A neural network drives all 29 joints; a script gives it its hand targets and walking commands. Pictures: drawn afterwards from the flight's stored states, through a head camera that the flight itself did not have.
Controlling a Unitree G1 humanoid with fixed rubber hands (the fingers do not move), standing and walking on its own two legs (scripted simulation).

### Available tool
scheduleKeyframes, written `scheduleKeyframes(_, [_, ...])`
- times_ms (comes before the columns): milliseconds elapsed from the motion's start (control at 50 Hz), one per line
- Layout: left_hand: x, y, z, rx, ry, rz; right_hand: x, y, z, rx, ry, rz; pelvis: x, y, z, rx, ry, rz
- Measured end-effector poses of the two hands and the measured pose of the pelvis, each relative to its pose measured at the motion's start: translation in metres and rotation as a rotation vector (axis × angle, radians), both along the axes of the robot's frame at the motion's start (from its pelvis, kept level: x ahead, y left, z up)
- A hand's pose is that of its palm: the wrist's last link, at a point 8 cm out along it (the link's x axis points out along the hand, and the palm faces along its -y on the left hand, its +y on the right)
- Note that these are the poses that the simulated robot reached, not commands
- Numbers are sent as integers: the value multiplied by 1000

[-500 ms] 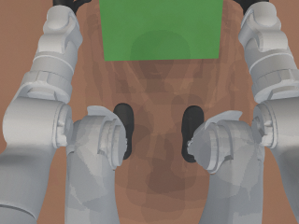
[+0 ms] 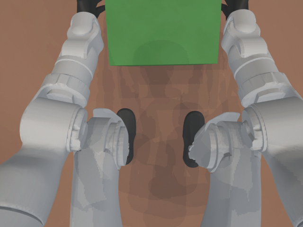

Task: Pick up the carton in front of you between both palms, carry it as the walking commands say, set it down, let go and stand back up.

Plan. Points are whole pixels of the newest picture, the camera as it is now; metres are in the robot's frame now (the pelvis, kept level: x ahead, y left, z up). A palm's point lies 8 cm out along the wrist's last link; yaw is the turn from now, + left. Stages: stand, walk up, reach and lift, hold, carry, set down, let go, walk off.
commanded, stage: reach and lift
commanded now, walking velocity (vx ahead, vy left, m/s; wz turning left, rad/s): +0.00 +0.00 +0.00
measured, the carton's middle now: (160, 23) +0.51 +0.01 -0.25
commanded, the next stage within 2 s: none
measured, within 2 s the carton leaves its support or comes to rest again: leaves its support in 0.30 s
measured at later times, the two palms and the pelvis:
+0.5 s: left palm (74, 8) +0.50 +0.15 -0.09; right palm (263, 5) +0.51 -0.15 -0.09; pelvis +0.00 +0.00 +0.01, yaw -1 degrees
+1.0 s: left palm out of the picture +0.47 +0.15 +0.08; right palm out of the picture +0.47 -0.15 +0.08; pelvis +0.02 +0.00 +0.14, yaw -1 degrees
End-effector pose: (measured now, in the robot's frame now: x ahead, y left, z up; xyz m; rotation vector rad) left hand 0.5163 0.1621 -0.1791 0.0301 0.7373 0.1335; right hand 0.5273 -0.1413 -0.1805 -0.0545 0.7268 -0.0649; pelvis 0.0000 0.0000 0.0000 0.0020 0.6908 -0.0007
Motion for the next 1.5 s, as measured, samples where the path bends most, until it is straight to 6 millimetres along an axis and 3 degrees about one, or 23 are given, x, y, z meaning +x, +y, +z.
scheduleKeyframes(300, [4, -1, 7, 12, 17, 17, 2, 1, 6, -18, 16, -8, -6, -2, -16, 3, -49, -5])
scheduleKeyframes(360, [2, -3, 21, 3, -4, 20, 2, -1, 23, -16, -5, -10, -5, -1, -14, 5, -64, -10])
scheduleKeyframes(440, [-8, -6, 56, -20, -39, 30, -9, -4, 61, 4, -37, -41, -2, 0, -4, 0, -70, -12])
scheduleKeyframes(560, [-23, -9, 123, -45, -54, 52, -28, -7, 126, 37, -51, -80, 0, 0, 25, 2, -39, -17])
scheduleKeyframes(660, [-31, -9, 166, -51, -47, 48, -34, -4, 167, 42, -43, -79, -1, 0, 52, 4, -9, -15])
scheduleKeyframes(1000, [-46, -10, 262, -54, -57, 42, -53, -6, 263, 46, -52, -96, 22, 0, 139, 2, 13, -10])
scheduleKeyframes(1500, [-86, -12, 427, -57, -50, 39, -94, -9, 429, 48, -45, -107, 70, -2, 281, 0, -249, -10])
